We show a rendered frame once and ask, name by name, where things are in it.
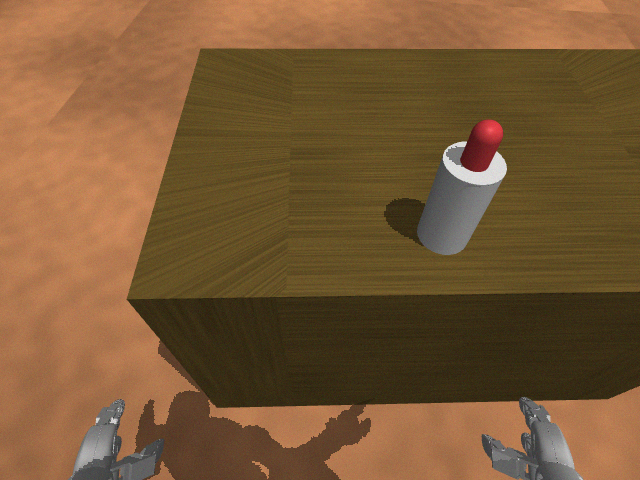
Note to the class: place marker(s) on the left robot hand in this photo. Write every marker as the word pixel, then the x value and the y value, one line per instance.
pixel 101 446

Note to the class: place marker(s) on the bottle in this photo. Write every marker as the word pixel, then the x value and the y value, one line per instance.
pixel 468 177

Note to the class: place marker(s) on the right robot hand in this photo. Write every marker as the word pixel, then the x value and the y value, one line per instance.
pixel 546 444

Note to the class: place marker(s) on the right robot arm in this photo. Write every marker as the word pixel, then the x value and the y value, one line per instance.
pixel 556 471

